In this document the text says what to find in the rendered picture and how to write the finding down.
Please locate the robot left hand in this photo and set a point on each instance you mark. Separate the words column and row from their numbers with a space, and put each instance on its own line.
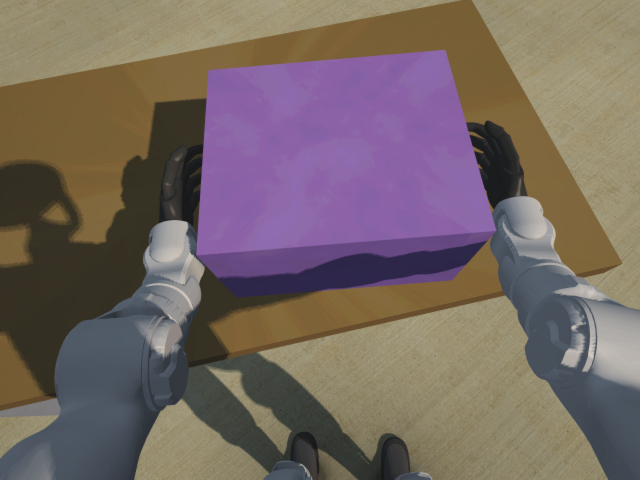
column 177, row 200

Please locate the table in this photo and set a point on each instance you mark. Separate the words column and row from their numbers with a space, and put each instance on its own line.
column 82, row 157

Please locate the left robot shin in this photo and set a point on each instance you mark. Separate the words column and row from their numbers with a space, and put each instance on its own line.
column 291, row 465

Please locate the robot right hand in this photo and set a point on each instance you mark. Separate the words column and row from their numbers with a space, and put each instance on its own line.
column 501, row 173

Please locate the left robot forearm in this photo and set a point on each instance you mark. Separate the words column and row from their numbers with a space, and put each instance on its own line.
column 171, row 285

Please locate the right robot forearm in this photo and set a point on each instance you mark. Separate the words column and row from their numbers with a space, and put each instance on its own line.
column 530, row 271

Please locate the left robot upper arm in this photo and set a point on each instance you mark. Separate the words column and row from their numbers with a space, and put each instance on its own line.
column 115, row 375

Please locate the right robot upper arm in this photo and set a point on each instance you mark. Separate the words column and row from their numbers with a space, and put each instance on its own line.
column 589, row 353

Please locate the carton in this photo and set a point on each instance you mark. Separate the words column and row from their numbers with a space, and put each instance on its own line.
column 338, row 174

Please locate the left robot foot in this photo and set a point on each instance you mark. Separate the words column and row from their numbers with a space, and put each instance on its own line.
column 304, row 450

